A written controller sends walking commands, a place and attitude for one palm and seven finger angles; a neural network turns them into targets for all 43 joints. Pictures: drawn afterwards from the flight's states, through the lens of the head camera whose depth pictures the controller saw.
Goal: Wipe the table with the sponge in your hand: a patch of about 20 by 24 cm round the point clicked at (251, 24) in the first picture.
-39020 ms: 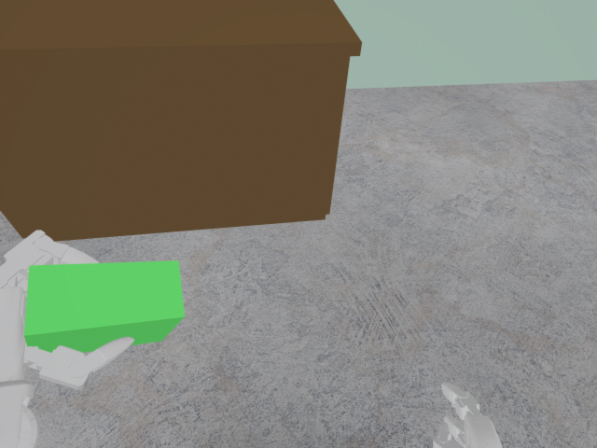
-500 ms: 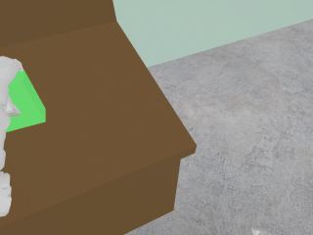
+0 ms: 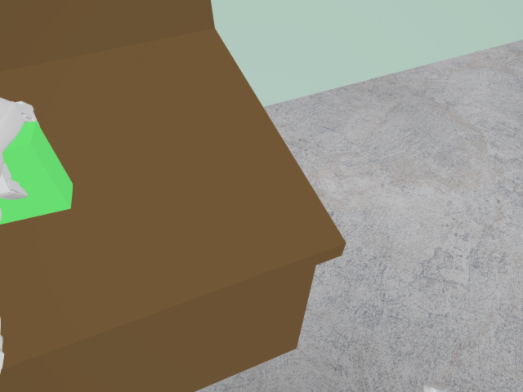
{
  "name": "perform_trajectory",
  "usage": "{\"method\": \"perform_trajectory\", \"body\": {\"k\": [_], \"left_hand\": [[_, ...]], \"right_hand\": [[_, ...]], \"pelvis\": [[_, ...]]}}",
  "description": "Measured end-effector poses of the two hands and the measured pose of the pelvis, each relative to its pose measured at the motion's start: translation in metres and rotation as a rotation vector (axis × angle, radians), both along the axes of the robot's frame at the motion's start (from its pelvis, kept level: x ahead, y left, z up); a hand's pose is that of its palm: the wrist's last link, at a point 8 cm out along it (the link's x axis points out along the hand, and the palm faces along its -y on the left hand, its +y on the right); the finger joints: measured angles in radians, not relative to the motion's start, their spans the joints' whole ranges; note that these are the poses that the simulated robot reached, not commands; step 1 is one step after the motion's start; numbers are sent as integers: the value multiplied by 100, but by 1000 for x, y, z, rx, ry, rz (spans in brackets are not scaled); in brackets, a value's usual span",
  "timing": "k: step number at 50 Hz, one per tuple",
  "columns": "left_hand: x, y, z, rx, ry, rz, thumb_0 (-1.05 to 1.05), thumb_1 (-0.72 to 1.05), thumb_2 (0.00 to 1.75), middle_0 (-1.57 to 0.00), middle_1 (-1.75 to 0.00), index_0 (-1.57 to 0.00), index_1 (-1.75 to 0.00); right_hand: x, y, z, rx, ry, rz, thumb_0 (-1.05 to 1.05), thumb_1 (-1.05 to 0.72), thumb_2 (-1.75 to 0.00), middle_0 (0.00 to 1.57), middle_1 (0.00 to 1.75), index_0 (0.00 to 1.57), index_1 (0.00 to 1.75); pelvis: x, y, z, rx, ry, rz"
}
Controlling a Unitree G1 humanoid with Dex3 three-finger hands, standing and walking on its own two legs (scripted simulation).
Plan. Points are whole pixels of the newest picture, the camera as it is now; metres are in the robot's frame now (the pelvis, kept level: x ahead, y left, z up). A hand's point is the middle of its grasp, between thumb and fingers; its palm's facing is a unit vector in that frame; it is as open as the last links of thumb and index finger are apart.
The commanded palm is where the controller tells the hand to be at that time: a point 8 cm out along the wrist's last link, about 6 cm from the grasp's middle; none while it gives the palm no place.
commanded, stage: wipe back along the first lane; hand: left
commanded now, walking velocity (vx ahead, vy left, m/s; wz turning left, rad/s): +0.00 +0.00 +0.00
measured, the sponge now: (21, 185) +0.37 +0.39 +0.12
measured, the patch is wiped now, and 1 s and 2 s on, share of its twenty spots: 1.00 1.00 1.00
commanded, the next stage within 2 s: lift the sponge slowly off the table in 1.36 s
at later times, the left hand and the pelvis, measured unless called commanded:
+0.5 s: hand (10, 184) +0.33 +0.36 +0.16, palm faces -0.01 +0.03 -1.00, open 10.2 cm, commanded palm +0.30 +0.35 +0.20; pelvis -0.01 +0.00 +0.00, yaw +0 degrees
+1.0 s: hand (12, 205) +0.30 +0.34 +0.16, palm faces +0.04 +0.02 -1.00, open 10.3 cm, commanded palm +0.25 +0.32 +0.18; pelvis +0.00 -0.01 +0.00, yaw +0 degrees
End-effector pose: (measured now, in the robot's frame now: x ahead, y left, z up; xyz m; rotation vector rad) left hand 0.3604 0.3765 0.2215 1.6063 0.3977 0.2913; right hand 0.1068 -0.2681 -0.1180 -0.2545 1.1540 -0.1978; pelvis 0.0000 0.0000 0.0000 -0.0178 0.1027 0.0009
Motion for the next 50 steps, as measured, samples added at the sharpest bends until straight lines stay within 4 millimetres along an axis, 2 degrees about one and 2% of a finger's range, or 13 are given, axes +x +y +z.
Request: {"method": "perform_trajectory", "body": {"k": [8, 30, 50], "left_hand": [[-14, -9, -1, 5, -29, 5, 0, -52, 106, -70, -134, -72, -136], [-56, -34, -5, -16, -85, 43, 0, -51, 106, -69, -135, -70, -137], [-83, -50, -7, -26, -122, 59, 0, -49, 105, -67, -136, -69, -138]], "right_hand": [[0, 6, -1, 19, -28, 12, 1, -90, -90, 20, 30, 20, 29], [63, 21, 17, 53, -224, 122, 1, -90, -90, 20, 30, 20, 29], [86, 19, 16, 79, -277, 145, 1, -90, -90, 20, 30, 20, 29]], "pelvis": [[-6, 2, 0, 2, -20, 0], [-8, -7, 0, 8, -65, 4], [2, -12, -3, 10, -69, -5]]}}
